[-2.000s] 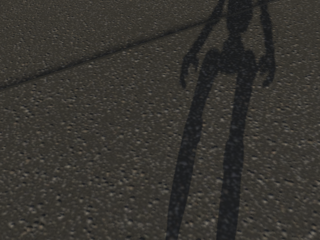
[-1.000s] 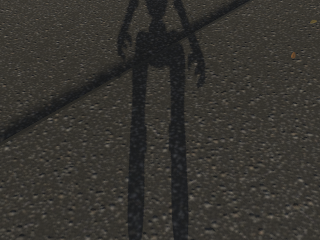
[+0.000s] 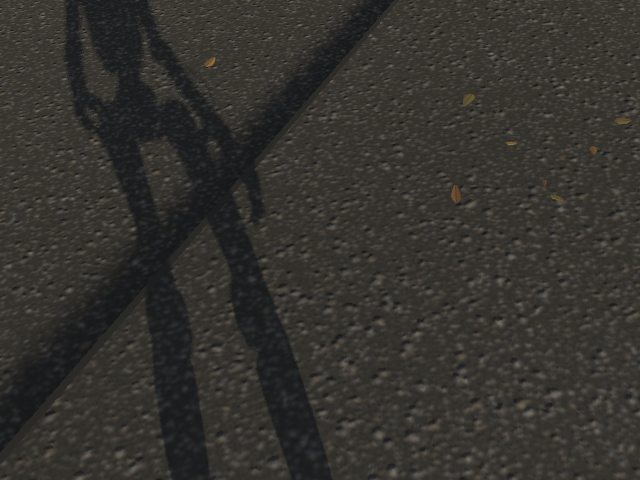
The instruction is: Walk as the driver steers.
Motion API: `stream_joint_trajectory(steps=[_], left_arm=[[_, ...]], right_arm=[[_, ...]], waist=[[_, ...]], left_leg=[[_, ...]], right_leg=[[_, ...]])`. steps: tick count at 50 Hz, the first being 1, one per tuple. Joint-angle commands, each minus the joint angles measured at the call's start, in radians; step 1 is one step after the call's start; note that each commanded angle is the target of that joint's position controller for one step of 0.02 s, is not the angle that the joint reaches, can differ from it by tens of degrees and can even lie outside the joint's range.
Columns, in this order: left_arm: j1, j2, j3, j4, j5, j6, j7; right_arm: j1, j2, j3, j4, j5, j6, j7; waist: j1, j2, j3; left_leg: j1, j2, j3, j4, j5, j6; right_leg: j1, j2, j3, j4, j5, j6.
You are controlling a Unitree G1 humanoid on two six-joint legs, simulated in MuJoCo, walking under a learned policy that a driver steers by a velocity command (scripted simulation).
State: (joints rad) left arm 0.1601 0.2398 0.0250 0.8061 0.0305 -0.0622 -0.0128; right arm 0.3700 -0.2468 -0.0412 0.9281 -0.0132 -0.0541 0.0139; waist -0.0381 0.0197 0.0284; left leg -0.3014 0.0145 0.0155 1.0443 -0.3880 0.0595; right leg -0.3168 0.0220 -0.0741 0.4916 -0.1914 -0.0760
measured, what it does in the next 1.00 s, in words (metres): walks ahead, turning left: left foot, then right foot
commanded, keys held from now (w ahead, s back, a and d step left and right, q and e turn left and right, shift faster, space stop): w+q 0.22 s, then q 0.54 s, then no key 0.24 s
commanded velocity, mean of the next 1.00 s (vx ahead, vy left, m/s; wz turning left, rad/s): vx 0.22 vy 0.00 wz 0.40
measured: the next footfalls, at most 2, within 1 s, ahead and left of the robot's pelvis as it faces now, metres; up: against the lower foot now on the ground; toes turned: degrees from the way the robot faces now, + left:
left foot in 0.40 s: +0.35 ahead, +0.12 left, +0.00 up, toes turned +15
right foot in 0.98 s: +0.39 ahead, -0.06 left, +0.00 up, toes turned +30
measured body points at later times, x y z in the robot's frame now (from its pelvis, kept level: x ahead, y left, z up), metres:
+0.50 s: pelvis +0.23 +0.04 -0.02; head +0.27 +0.06 +0.43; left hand +0.21 +0.30 -0.16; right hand +0.42 -0.18 -0.14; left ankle +0.31 +0.10 -0.74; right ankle +0.11 -0.10 -0.64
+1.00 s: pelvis +0.30 +0.01 +0.00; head +0.32 +0.01 +0.45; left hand +0.28 +0.30 -0.11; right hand +0.51 -0.19 -0.13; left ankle +0.31 +0.11 -0.73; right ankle +0.35 -0.08 -0.74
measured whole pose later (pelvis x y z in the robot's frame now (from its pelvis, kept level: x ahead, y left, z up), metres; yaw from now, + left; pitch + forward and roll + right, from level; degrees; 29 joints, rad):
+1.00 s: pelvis +0.30 +0.01 +0.00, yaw +28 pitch +1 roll +0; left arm 0.20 0.25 0.03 0.79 0.01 0.02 0.05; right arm 0.23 -0.28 -0.07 0.80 -0.01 0.05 -0.01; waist -0.02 0.03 0.02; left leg -0.34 -0.16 -0.17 0.50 -0.19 0.06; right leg -0.25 0.03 0.03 0.49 -0.25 -0.03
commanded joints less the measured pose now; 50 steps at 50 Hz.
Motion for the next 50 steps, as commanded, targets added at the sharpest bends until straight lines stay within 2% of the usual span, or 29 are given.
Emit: stream_joint_trajectory(steps=[1, 3, 5, 8, 11, 13, 15, 16, 18, 19, 20, 21, 22, 23, 24, 25, 26, 27, 29, 31, 35, 38, 41, 45, 47, 48, 49, 50], left_arm=[[0.103, 0.091, 0.027, 0.004, -0.009, -0.018, 0.009], [0.135, 0.097, 0.029, 0.025, -0.011, -0.035, 0.013], [0.164, 0.108, 0.034, 0.046, -0.015, -0.045, 0.016], [0.202, 0.098, 0.032, 0.07, -0.013, -0.047, 0.018], [0.212, 0.095, 0.029, 0.086, -0.014, -0.048, 0.02], [0.223, 0.097, 0.027, 0.1, -0.018, -0.045, 0.028], [0.253, 0.108, 0.027, 0.12, -0.018, -0.038, 0.037], [0.251, 0.119, 0.03, 0.125, -0.018, -0.034, 0.042], [0.224, 0.147, 0.04, 0.122, -0.019, -0.023, 0.054], [0.215, 0.156, 0.044, 0.118, -0.02, -0.013, 0.057], [0.2, 0.161, 0.047, 0.109, -0.028, -0.007, 0.055], [0.228, 0.123, 0.039, 0.074, -0.028, -0.009, 0.051], [0.332, 0.056, 0.026, 0.037, -0.055, -0.001, 0.044], [0.265, 0.111, 0.033, 0.042, -0.017, 0.009, 0.044], [0.189, 0.099, 0.032, 0.019, -0.022, 0.011, 0.041], [0.152, 0.097, 0.033, 0.015, -0.014, 0.014, 0.043], [0.138, 0.102, 0.036, 0.006, -0.001, 0.03, 0.044], [0.164, 0.096, 0.036, 0.011, 0.009, 0.053, 0.044], [0.184, 0.075, 0.034, 0.009, 0.006, 0.078, 0.043], [0.161, 0.074, 0.035, -0.004, 0.002, 0.086, 0.043], [0.059, 0.096, 0.043, -0.044, 0.002, 0.1, 0.049], [0.002, 0.102, 0.044, -0.068, -0.005, 0.103, 0.053], [0.003, 0.096, 0.039, -0.07, -0.013, 0.096, 0.056], [0.041, 0.095, 0.033, -0.071, -0.029, 0.084, 0.06], [0.102, 0.085, 0.029, -0.057, -0.032, 0.076, 0.064], [0.135, 0.082, 0.026, -0.049, -0.026, 0.067, 0.066], [0.115, 0.135, 0.034, -0.058, -0.009, 0.059, 0.071], [0.031, 0.208, 0.041, -0.096, 0.002, 0.057, 0.07]], right_arm=[[0.019, -0.077, -0.018, -0.047, -0.01, 0.006, 0.008], [0.012, -0.064, -0.02, -0.043, -0.014, 0.023, 0.019], [-0.045, -0.058, -0.022, -0.057, -0.014, 0.031, 0.025], [-0.145, -0.051, -0.021, -0.087, -0.014, 0.035, 0.029], [-0.242, -0.032, -0.009, -0.121, -0.015, 0.031, 0.036], [-0.303, -0.014, 0.003, -0.147, -0.02, 0.025, 0.041], [-0.323, -0.01, 0.008, -0.162, -0.023, 0.02, 0.043], [-0.301, -0.017, 0.006, -0.16, -0.025, 0.019, 0.042], [-0.192, -0.047, -0.007, -0.135, -0.032, 0.015, 0.034], [-0.101, -0.069, -0.018, -0.112, -0.035, 0.008, 0.029], [0.005, -0.098, -0.033, -0.081, -0.047, -0.004, 0.021], [0.064, -0.198, -0.06, -0.078, -0.044, -0.011, 0.007], [0.034, -0.291, -0.086, -0.103, -0.015, 0.004, 0.001], [0.025, -0.262, -0.089, -0.126, 0.027, 0.025, -0.005], [-0.065, -0.209, -0.074, -0.138, 0.027, 0.037, -0.014], [-0.121, -0.145, -0.056, -0.142, 0.023, 0.047, -0.018], [-0.143, -0.117, -0.048, -0.143, 0.025, 0.052, -0.022], [-0.152, -0.106, -0.044, -0.145, 0.02, 0.054, -0.022], [-0.152, -0.136, -0.052, -0.151, 0.003, 0.048, -0.015], [-0.149, -0.164, -0.062, -0.159, -0.002, 0.047, -0.012], [-0.126, -0.175, -0.07, -0.172, -0.002, 0.067, -0.016], [-0.103, -0.18, -0.075, -0.178, -0.005, 0.079, -0.018], [-0.099, -0.169, -0.072, -0.18, -0.013, 0.082, -0.019], [-0.113, -0.161, -0.065, -0.178, -0.021, 0.088, -0.015], [-0.13, -0.156, -0.06, -0.173, -0.012, 0.094, -0.018], [-0.138, -0.147, -0.054, -0.172, -0.002, 0.096, -0.022], [-0.111, -0.105, -0.041, -0.176, 0.005, 0.092, -0.026], [-0.079, -0.058, -0.027, -0.187, 0.017, 0.085, -0.027]], waist=[[0.031, -0.11, -0.02], [0.021, -0.101, -0.018], [0.023, -0.087, 0.008], [0.039, -0.074, 0.043], [0.053, -0.077, 0.064], [0.062, -0.072, 0.085], [0.071, -0.081, 0.07], [0.061, -0.095, 0.05], [0.018, -0.124, -0.013], [-0.015, -0.118, -0.064], [-0.071, -0.075, -0.123], [-0.072, 0.06, -0.219], [0.002, 0.23, -0.397], [-0.039, 0.019, -0.422], [-0.018, 0.008, -0.263], [0.016, -0.036, -0.132], [0.039, -0.024, -0.077], [0.057, -0.006, -0.072], [0.071, 0.0, -0.101], [0.067, 0.015, -0.118], [0.026, 0.061, -0.103], [0.001, 0.077, -0.084], [-0.006, 0.091, -0.085], [0.002, 0.106, -0.092], [0.035, 0.094, -0.087], [0.058, 0.074, -0.08], [0.031, -0.041, -0.071], [-0.011, -0.227, -0.062]], left_leg=[[-0.264, 0.073, -0.056, 0.047, 0.078, -0.002], [-0.254, 0.061, -0.059, 0.044, 0.119, -0.014], [-0.314, 0.067, -0.065, 0.021, 0.185, -0.023], [-0.396, 0.069, -0.065, -0.057, 0.282, -0.034], [-0.375, 0.06, -0.015, -0.212, 0.379, -0.033], [-0.322, 0.045, 0.047, -0.328, 0.411, -0.023], [-0.268, 0.013, 0.097, -0.4, 0.399, -0.002], [-0.234, -0.007, 0.109, -0.418, 0.37, 0.013], [-0.127, -0.066, 0.132, -0.439, 0.284, 0.052], [-0.034, -0.091, 0.122, -0.485, 0.284, 0.076], [0.113, -0.09, 0.091, -0.603, 0.425, 0.105], [0.347, 0.123, -0.131, -0.536, 0.866, 0.166], [0.63, 0.406, -0.551, -0.509, 1.361, 0.393], [0.553, 0.365, -0.489, -0.568, 1.207, 0.386], [0.397, 0.323, -0.408, -0.625, 1.009, 0.357], [0.246, 0.261, -0.352, -0.685, 0.878, 0.298], [0.15, 0.213, -0.309, -0.713, 0.82, 0.26], [0.08, 0.178, -0.28, -0.732, 0.777, 0.238], [0.031, 0.143, -0.258, -0.737, 0.749, 0.221], [0.024, 0.126, -0.268, -0.746, 0.657, 0.207], [0.047, 0.107, -0.352, -0.781, 0.314, 0.174], [0.083, 0.107, -0.427, -0.792, 0.152, 0.166], [0.102, 0.111, -0.44, -0.774, 0.176, 0.163], [0.087, 0.118, -0.461, -0.728, 0.341, 0.159], [0.07, 0.105, -0.47, -0.688, 0.391, 0.13], [0.028, 0.078, -0.458, -0.659, 0.35, 0.092], [-0.033, 0.013, -0.395, -0.574, 0.205, 0.034], [-0.154, -0.146, -0.209, -0.435, -0.019, -0.019]], right_leg=[[0.233, -0.258, 0.288, -0.313, 0.092, -0.102], [0.215, -0.252, 0.221, -0.341, 0.186, -0.1], [0.222, -0.253, 0.162, -0.371, 0.206, -0.098], [0.249, -0.248, 0.086, -0.389, 0.242, -0.091], [0.255, -0.227, -0.001, -0.387, 0.305, -0.074], [0.26, -0.224, -0.066, -0.34, 0.506, -0.064], [0.308, -0.229, -0.101, -0.261, 0.688, -0.047], [0.335, -0.233, -0.111, -0.206, 0.784, -0.037], [0.369, -0.237, -0.126, -0.029, 0.968, -0.022], [0.361, -0.234, -0.127, 0.123, 0.944, -0.015], [0.297, -0.201, -0.14, 0.34, 0.765, 0.011], [0.074, -0.127, -0.151, 0.655, 0.214, 0.049], [-0.233, 0.055, -0.033, 1.003, -0.476, 0.088], [-0.261, -0.012, 0.11, 1.004, -0.375, 0.086], [-0.289, -0.046, 0.112, 0.959, -0.299, 0.088], [-0.283, -0.076, 0.107, 0.864, -0.26, 0.093], [-0.252, -0.093, 0.113, 0.789, -0.242, 0.1], [-0.194, -0.092, 0.107, 0.746, -0.224, 0.107], [-0.15, -0.075, 0.098, 0.694, -0.198, 0.116], [-0.163, -0.072, 0.102, 0.636, -0.168, 0.124], [-0.23, -0.071, 0.126, 0.531, -0.132, 0.138], [-0.255, -0.058, 0.145, 0.452, -0.139, 0.14], [-0.207, -0.043, 0.14, 0.37, -0.166, 0.124], [-0.06, -0.003, 0.112, 0.227, -0.228, 0.085], [0.05, 0.013, 0.095, 0.038, -0.167, 0.059], [0.14, 0.001, 0.105, -0.126, -0.072, 0.043], [0.192, -0.128, 0.246, -0.244, -0.076, 0.013], [0.215, -0.351, 0.511, -0.312, 0.075, -0.074]])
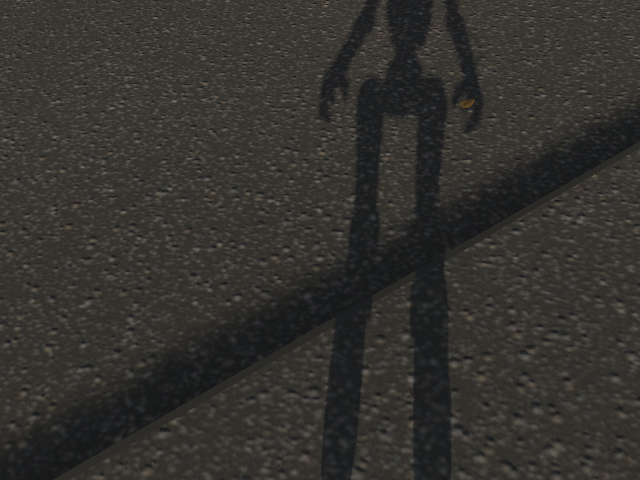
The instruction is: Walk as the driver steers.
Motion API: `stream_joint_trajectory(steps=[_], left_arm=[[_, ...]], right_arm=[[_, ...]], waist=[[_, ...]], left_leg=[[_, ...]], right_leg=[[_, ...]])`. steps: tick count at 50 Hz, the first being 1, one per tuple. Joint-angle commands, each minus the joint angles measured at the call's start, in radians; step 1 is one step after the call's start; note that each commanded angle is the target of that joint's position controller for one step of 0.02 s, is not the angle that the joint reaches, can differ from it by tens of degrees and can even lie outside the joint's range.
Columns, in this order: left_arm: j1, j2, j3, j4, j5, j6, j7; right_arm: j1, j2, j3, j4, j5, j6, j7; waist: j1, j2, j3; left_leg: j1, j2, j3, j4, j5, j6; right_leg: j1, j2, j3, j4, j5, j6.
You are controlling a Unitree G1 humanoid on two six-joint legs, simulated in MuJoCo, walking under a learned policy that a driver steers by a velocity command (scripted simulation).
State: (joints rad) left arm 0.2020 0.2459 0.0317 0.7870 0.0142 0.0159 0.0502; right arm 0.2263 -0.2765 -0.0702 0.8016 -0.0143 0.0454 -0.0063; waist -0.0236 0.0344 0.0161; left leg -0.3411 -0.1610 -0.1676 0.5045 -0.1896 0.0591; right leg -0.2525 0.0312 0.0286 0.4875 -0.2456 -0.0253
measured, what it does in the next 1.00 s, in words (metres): steps on the spot: left foot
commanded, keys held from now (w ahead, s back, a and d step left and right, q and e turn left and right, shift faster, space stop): no key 1.00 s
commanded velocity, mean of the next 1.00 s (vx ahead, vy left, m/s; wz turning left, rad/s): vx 0.01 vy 0.00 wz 0.05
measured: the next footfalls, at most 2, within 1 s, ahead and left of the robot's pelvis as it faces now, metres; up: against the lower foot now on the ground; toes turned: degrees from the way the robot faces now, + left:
left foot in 0.28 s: +0.00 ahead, +0.11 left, +0.00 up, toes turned -3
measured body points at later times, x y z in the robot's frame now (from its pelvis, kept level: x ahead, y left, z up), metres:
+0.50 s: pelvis -0.01 +0.00 +0.01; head -0.01 +0.00 +0.46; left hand +0.05 +0.26 -0.13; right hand +0.05 -0.26 -0.13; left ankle -0.04 +0.11 -0.73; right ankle +0.00 -0.11 -0.73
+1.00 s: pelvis -0.02 +0.01 +0.01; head -0.02 +0.01 +0.46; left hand -0.02 +0.25 -0.15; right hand -0.01 -0.23 -0.15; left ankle -0.04 +0.11 -0.73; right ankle +0.00 -0.11 -0.73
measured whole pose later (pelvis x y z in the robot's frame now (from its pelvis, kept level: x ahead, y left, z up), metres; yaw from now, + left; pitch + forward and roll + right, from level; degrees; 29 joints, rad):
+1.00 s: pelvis -0.02 +0.01 +0.01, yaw +1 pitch -2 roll +0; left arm 0.26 0.19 0.00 1.13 0.01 0.01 0.03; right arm 0.26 -0.19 0.01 1.14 -0.01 0.00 -0.04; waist 0.01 0.00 0.03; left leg -0.11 -0.05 -0.06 0.37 -0.23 0.03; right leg -0.18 0.02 0.03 0.38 -0.17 -0.01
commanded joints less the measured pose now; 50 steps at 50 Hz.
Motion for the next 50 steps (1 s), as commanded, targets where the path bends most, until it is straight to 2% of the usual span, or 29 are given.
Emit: stream_joint_trajectory(steps=[1, 2, 3, 4, 5, 9, 11, 13, 14, 15, 16, 17, 18, 21, 27, 38, 50], left_arm=[[-0.014, 0.176, 0.031, -0.067, 0.02, -0.022, -0.003], [-0.026, 0.128, 0.016, -0.065, 0.01, -0.027, -0.009], [-0.053, 0.104, 0.009, -0.059, 0.004, -0.031, -0.012], [-0.065, 0.104, 0.007, -0.058, 0.003, -0.032, -0.011], [-0.055, 0.105, 0.007, -0.05, 0.002, -0.033, -0.008], [0.02, 0.115, 0.008, -0.002, 0.002, -0.028, -0.014], [0.041, 0.128, 0.013, 0.022, 0.004, -0.022, -0.015], [0.022, 0.138, 0.018, 0.038, -0.001, -0.016, -0.015], [0.023, 0.129, 0.017, 0.042, -0.003, -0.018, -0.016], [0.031, 0.115, 0.014, 0.04, -0.005, -0.024, -0.021], [0.054, 0.101, 0.014, 0.048, -0.013, -0.026, -0.026], [0.028, 0.105, 0.013, 0.072, -0.011, -0.022, -0.022], [0.007, 0.105, 0.015, 0.084, -0.008, -0.017, -0.019], [0.008, 0.102, 0.017, 0.114, -0.003, -0.009, -0.024], [0.023, 0.088, 0.011, 0.191, -0.004, -0.007, -0.024], [0.06, 0.067, -0.005, 0.282, -0.005, -0.008, -0.021], [0.1, 0.035, -0.017, 0.332, -0.005, -0.012, -0.015]], right_arm=[[0.03, -0.106, -0.019, -0.047, -0.005, -0.013, -0.012], [0.039, -0.111, -0.023, -0.035, -0.004, -0.011, -0.01], [0.046, -0.097, -0.021, -0.018, -0.001, -0.007, -0.007], [0.053, -0.091, -0.02, -0.006, -0.002, -0.003, -0.006], [0.061, -0.084, -0.016, 0.005, -0.005, 0.001, -0.003], [0.003, -0.042, 0.01, 0.025, 0.011, 0.006, -0.011], [-0.008, -0.043, 0.014, 0.041, 0.023, 0.007, -0.019], [0.025, -0.043, 0.02, 0.074, 0.021, 0.0, -0.026], [0.026, -0.061, 0.018, 0.086, 0.012, -0.007, -0.03], [0.023, -0.099, 0.014, 0.091, -0.003, -0.017, -0.034], [-0.011, -0.128, 0.008, 0.109, 0.004, -0.018, -0.03], [-0.024, -0.081, 0.019, 0.114, 0.008, -0.023, -0.022], [-0.023, -0.062, 0.027, 0.126, 0.005, -0.028, -0.02], [-0.009, -0.071, 0.032, 0.171, 0.003, -0.034, -0.03], [-0.008, -0.064, 0.043, 0.225, 0.004, -0.04, -0.033], [0.028, -0.038, 0.059, 0.292, 0.004, -0.045, -0.033], [0.078, -0.003, 0.069, 0.329, 0.004, -0.048, -0.036]], waist=[[0.006, -0.2, -0.03], [-0.013, -0.142, -0.027], [-0.026, -0.126, -0.01], [-0.03, -0.151, -0.015], [-0.026, -0.182, -0.019], [0.027, -0.188, -0.056], [0.041, -0.205, -0.062], [0.011, -0.182, -0.061], [0.012, -0.158, -0.066], [0.028, -0.104, -0.088], [0.067, 0.005, -0.05], [0.034, 0.0, -0.036], [0.025, 0.003, -0.007], [0.029, 0.028, 0.016], [0.032, -0.008, 0.044], [0.031, -0.03, 0.049], [0.03, -0.03, 0.052]], left_leg=[[-0.047, 0.027, 0.032, 0.261, -0.354, -0.033], [-0.016, 0.047, 0.018, 0.333, -0.324, -0.041], [-0.004, 0.058, 0.019, 0.359, -0.276, -0.054], [-0.005, 0.058, 0.027, 0.374, -0.245, -0.065], [-0.014, 0.061, 0.037, 0.366, -0.241, -0.077], [0.04, 0.098, 0.114, 0.158, -0.252, -0.104], [0.082, 0.104, 0.136, 0.036, -0.214, -0.094], [0.19, 0.123, 0.139, -0.171, -0.013, -0.079], [0.269, 0.158, 0.092, -0.228, 0.088, -0.067], [0.352, 0.226, 0.026, -0.19, 0.195, -0.055], [0.307, 0.247, 0.017, -0.121, 0.278, -0.024], [0.257, 0.245, 0.015, -0.135, 0.217, -0.015], [0.221, 0.241, 0.014, -0.155, 0.169, -0.019], [0.188, 0.233, 0.01, -0.19, 0.113, -0.021], [0.165, 0.236, 0.002, -0.22, 0.028, -0.012], [0.147, 0.23, 0.006, -0.232, -0.014, -0.003], [0.143, 0.222, 0.019, -0.215, 0.015, -0.003]], right_leg=[[0.019, -0.412, 0.402, -0.255, 0.323, -0.218], [0.01, -0.363, 0.337, -0.24, 0.387, -0.226], [0.007, -0.304, 0.255, -0.227, 0.403, -0.196], [0.039, -0.252, 0.197, -0.209, 0.434, -0.165], [0.081, -0.229, 0.163, -0.185, 0.524, -0.156], [0.203, -0.208, 0.133, -0.113, 0.669, -0.152], [0.23, -0.211, 0.156, -0.094, 0.685, -0.149], [0.2, -0.196, 0.156, -0.077, 0.636, -0.112], [0.151, -0.19, 0.164, -0.083, 0.546, -0.08], [0.084, -0.17, 0.155, -0.086, 0.421, -0.049], [0.069, -0.109, 0.103, -0.14, 0.282, -0.036], [0.104, -0.092, 0.084, -0.149, 0.199, -0.027], [0.116, -0.089, 0.081, -0.144, 0.176, -0.025], [0.133, -0.102, 0.085, -0.143, 0.189, -0.03], [0.121, -0.098, 0.086, -0.169, 0.121, -0.016], [0.103, -0.101, 0.086, -0.173, 0.091, -0.008], [0.088, -0.104, 0.085, -0.161, 0.103, -0.009]])
Velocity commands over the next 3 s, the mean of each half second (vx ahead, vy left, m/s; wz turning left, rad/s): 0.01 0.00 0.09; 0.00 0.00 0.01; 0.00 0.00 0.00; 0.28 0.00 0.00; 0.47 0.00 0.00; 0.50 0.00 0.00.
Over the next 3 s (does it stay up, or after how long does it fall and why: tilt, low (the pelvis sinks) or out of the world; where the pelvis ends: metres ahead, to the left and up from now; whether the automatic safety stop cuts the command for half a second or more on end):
stays up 0.69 -0.05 0.01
